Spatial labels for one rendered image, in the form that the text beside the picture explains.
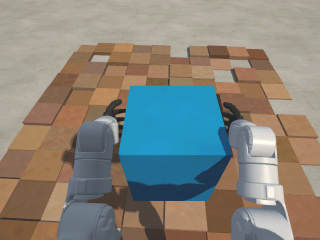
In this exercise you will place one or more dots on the robot left hand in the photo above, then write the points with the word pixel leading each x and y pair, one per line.
pixel 111 112

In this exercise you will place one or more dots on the robot left forearm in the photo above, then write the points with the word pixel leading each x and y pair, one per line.
pixel 92 166

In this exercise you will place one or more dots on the robot right forearm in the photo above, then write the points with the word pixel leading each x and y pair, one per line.
pixel 258 172

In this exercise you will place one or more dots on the robot right hand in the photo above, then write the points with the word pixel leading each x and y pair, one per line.
pixel 231 117

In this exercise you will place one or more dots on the left robot upper arm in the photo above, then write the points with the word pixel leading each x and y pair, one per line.
pixel 87 221

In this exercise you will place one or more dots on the carton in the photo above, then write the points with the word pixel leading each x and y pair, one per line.
pixel 174 145

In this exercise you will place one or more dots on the right robot upper arm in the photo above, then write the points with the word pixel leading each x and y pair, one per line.
pixel 250 223

